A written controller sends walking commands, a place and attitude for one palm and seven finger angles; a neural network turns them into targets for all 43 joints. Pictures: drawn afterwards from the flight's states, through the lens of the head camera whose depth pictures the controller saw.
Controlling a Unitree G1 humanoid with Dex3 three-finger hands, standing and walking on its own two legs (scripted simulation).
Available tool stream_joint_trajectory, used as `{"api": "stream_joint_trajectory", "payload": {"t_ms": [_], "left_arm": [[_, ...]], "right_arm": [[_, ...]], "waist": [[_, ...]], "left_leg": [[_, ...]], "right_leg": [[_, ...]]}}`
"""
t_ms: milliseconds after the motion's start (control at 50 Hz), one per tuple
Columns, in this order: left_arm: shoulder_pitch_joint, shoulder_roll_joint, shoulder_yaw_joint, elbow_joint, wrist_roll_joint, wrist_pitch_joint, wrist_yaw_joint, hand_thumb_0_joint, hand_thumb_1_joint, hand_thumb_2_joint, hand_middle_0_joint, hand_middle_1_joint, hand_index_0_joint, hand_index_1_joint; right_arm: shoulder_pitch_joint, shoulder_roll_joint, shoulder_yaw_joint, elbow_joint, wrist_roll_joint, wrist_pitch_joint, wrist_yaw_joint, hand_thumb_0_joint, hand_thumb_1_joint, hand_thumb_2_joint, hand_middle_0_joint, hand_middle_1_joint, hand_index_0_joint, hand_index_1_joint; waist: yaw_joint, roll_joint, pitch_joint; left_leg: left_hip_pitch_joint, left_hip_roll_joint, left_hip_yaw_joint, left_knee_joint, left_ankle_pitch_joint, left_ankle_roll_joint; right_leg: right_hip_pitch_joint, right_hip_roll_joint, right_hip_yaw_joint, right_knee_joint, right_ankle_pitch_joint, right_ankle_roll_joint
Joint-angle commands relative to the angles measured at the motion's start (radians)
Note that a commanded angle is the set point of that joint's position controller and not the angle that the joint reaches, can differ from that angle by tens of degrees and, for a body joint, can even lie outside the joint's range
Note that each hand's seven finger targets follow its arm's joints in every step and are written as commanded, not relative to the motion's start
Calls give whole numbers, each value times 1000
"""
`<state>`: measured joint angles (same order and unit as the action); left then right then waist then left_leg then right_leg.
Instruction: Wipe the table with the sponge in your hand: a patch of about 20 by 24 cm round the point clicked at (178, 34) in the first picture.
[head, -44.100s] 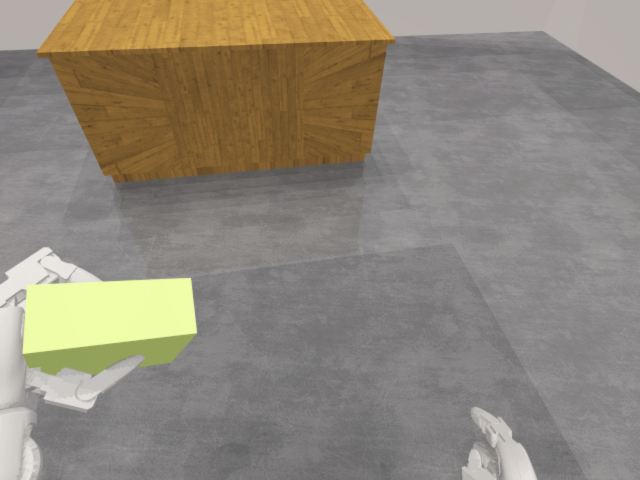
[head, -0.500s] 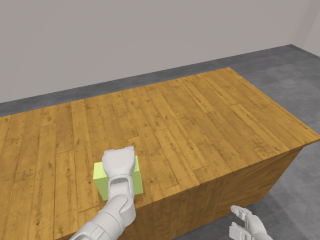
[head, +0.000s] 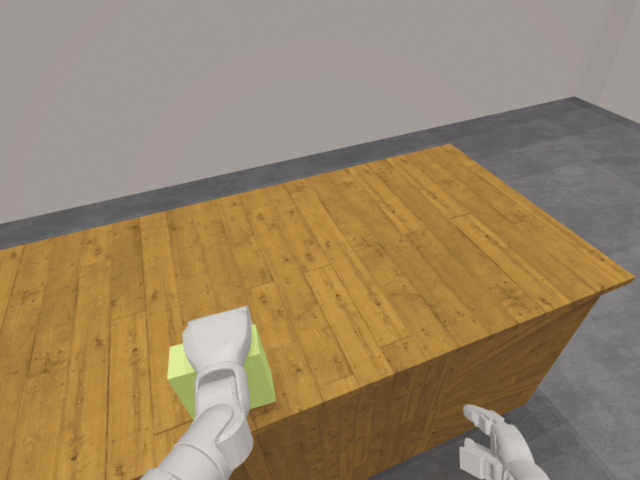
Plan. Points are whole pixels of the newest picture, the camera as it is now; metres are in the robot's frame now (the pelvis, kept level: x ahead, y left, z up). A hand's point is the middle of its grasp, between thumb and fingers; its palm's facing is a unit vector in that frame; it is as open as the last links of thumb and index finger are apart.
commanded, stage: slide back across to the middle lane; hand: left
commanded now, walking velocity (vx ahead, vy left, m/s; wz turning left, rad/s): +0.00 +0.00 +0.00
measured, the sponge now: (228, 383) +0.28 +0.18 -0.06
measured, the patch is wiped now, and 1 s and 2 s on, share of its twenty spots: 1.00 1.00 1.00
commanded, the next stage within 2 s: wipe forward along the middle lane in 0.46 s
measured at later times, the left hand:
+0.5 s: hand (202, 374) +0.26 +0.20 -0.01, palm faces -0.06 -0.10 -0.99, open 9.5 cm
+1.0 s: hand (194, 356) +0.29 +0.23 -0.01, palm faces -0.08 -0.03 -1.00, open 9.6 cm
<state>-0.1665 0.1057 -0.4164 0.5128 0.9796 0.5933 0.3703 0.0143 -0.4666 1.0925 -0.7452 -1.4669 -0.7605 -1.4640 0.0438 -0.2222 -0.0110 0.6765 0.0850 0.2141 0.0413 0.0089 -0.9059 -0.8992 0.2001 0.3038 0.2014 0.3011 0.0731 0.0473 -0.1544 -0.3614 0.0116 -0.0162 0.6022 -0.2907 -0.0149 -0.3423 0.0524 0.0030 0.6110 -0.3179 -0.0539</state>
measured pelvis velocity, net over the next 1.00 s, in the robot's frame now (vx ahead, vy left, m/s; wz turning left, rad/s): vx -0.02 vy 0.00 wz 0.01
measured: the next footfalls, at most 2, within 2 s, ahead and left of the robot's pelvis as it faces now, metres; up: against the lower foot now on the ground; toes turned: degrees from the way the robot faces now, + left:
none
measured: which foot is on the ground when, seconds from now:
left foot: down 0.00-1.00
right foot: down 0.00-1.00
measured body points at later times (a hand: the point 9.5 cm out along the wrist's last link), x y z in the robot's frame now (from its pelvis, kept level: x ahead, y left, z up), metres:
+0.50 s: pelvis +0.01 -0.01 +0.00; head -0.02 -0.04 +0.45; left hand +0.26 +0.21 +0.04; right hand +0.24 -0.22 -0.08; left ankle +0.01 +0.13 -0.73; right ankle +0.00 -0.09 -0.73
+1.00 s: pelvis -0.02 +0.00 -0.01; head -0.02 -0.03 +0.44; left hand +0.29 +0.22 +0.04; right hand +0.18 -0.22 -0.11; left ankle +0.01 +0.13 -0.73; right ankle +0.00 -0.09 -0.73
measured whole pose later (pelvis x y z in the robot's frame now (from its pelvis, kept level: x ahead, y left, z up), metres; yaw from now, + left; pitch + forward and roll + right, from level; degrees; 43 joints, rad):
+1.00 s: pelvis -0.02 +0.00 -0.01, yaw +1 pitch +6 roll +0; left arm -0.28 0.19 -0.23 0.65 1.04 0.43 0.34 -0.01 -0.55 1.14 -0.82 -1.39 -0.84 -1.37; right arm 0.08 -0.22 -0.01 0.71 0.07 0.11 -0.04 0.01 -0.90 -0.90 0.20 0.30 0.20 0.30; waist 0.07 0.05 -0.14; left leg -0.49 0.01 -0.03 0.65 -0.27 -0.01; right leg -0.47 0.05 -0.01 0.67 -0.31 -0.06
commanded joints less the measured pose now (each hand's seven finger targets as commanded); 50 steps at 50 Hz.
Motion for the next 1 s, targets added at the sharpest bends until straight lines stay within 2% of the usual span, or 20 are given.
{"api": "stream_joint_trajectory", "payload": {"t_ms": [0,80,100,160,180,240,280,320,460,520,580,700,740,780,820,840,880,900,960,980], "left_arm": [[-133,93,77,-110,12,11,-33,0,100,1300,-1200,-1600,-1200,-1600],[-69,133,124,-135,26,-24,-43,0,100,1300,-1200,-1600,-1200,-1600],[-49,109,98,-145,27,-34,-45,0,100,1300,-1200,-1600,-1200,-1600],[-15,144,135,-154,28,-51,-39,0,100,1300,-1200,-1600,-1200,-1600],[-6,190,188,-157,28,-54,-34,0,100,1300,-1200,-1600,-1200,-1600],[26,157,158,-174,30,-57,-32,0,100,1300,-1200,-1600,-1200,-1600],[58,211,210,-189,37,-56,-29,0,100,1300,-1200,-1600,-1200,-1600],[102,195,193,-211,29,-57,-33,0,100,1300,-1200,-1600,-1200,-1600],[66,208,193,-223,27,-61,-57,0,100,1300,-1200,-1600,-1200,-1600],[100,194,186,-246,21,-81,-65,0,100,1300,-1200,-1600,-1200,-1600],[11,209,195,-219,39,-103,-64,0,100,1300,-1200,-1600,-1200,-1600],[-93,217,223,-140,66,-135,-33,0,100,1300,-1200,-1600,-1200,-1600],[-139,218,225,-90,76,-138,-25,0,100,1300,-1200,-1600,-1200,-1600],[-207,282,285,-55,85,-144,-16,0,100,1300,-1200,-1600,-1200,-1600],[-253,267,272,-3,91,-146,-7,0,100,1300,-1200,-1600,-1200,-1600],[-264,241,249,18,91,-149,-6,0,100,1300,-1200,-1600,-1200,-1600],[-288,269,279,61,92,-148,0,0,100,1300,-1200,-1600,-1200,-1600],[-304,232,244,81,83,-147,-1,0,100,1300,-1200,-1600,-1200,-1600],[-331,259,271,160,63,-147,-1,0,100,1300,-1200,-1600,-1200,-1600],[-333,292,303,160,62,-150,0,0,100,1300,-1200,-1600,-1200,-1600]], "right_arm": [[-242,-106,-26,-181,-1,-61,-11,0,-900,-900,200,300,200,300],[-239,-111,-33,-183,-5,-73,-11,0,-900,-900,200,300,200,300],[-231,-104,-30,-187,-5,-75,-11,0,-900,-900,200,300,200,300],[-234,-107,-29,-186,-7,-84,-16,0,-900,-900,200,300,200,300],[-230,-115,-34,-181,-9,-86,-17,0,-900,-900,200,300,200,300],[-234,-107,-30,-186,-9,-95,-21,0,-900,-900,200,300,200,300],[-239,-116,-33,-181,-10,-99,-19,0,-900,-900,200,300,200,300],[-239,-107,-29,-193,-7,-105,-20,0,-900,-900,200,300,200,300],[-237,-114,-28,-180,-9,-117,-34,0,-900,-900,200,300,200,300],[-232,-112,-33,-189,-9,-124,-33,0,-900,-900,200,300,200,300],[-221,-119,-34,-172,-16,-129,-39,0,-900,-900,200,300,200,300],[-186,-118,-37,-153,-20,-140,-56,0,-900,-900,200,300,200,300],[-178,-119,-34,-143,-22,-143,-64,0,-900,-900,200,300,200,300],[-166,-129,-35,-127,-25,-145,-74,0,-900,-900,200,300,200,300],[-154,-123,-32,-124,-23,-147,-83,0,-900,-900,200,300,200,300],[-150,-121,-33,-123,-22,-149,-85,0,-900,-900,200,300,200,300],[-139,-128,-34,-115,-25,-148,-87,0,-900,-900,200,300,200,300],[-127,-122,-32,-121,-20,-149,-88,0,-900,-900,200,300,200,300],[-106,-129,-31,-112,-21,-146,-92,0,-900,-900,200,300,200,300],[-104,-135,-34,-114,-23,-145,-91,0,-900,-900,200,300,200,300]], "waist": [[16,-123,-77],[32,-98,-97],[25,-98,-110],[24,-136,-102],[36,-134,-109],[27,-145,-88],[42,-124,-98],[42,-133,-105],[20,-144,-62],[28,-115,-74],[13,-108,-38],[0,-106,-61],[-10,-143,-41],[-10,-146,-45],[-20,-148,-50],[-26,-150,-44],[-19,-139,-64],[-30,-135,-72],[-34,-175,-83],[-22,-144,-102]], "left_leg": [[69,-54,15,-65,133,47],[81,-56,8,-60,167,43],[83,-56,14,-55,179,45],[79,-58,14,-49,189,43],[78,-58,9,-53,193,40],[80,-59,19,-52,201,43],[92,-62,14,-51,219,38],[93,-62,20,-50,228,42],[98,-61,15,-58,203,47],[106,-58,10,-57,202,49],[98,-57,0,-60,164,50],[57,-54,6,-54,109,49],[28,-56,6,-48,74,48],[8,-57,2,-46,40,46],[-19,-57,8,-38,13,46],[-31,-56,10,-36,-1,45],[-46,-55,5,-34,-11,41],[-55,-51,14,-27,-19,43],[-95,-49,14,-9,-28,41],[-101,-51,10,-8,-18,38]], "right_leg": [[56,-9,48,-140,190,-26],[69,-6,67,-135,255,-35],[81,-10,56,-118,287,-31],[89,-13,75,-128,336,-27],[98,-10,90,-131,349,-31],[100,-18,85,-131,390,-22],[111,-16,101,-131,426,-30],[129,-21,90,-123,465,-23],[99,-21,101,-152,395,-17],[88,-17,85,-145,363,-22],[38,-10,97,-161,276,-25],[-4,-10,73,-134,190,-22],[-33,-12,74,-142,135,-15],[-53,-10,93,-153,72,-17],[-75,-13,73,-139,27,-11],[-90,-13,68,-137,6,-8],[-101,-9,70,-128,-11,-13],[-109,-13,51,-116,-18,-7],[-113,-15,53,-111,-17,1],[-102,-13,67,-105,1,-5]]}}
